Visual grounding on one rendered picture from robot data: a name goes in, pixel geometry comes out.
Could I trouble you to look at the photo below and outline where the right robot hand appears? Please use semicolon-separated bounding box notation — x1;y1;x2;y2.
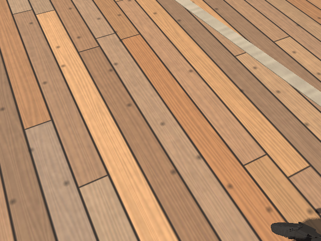
271;222;321;241

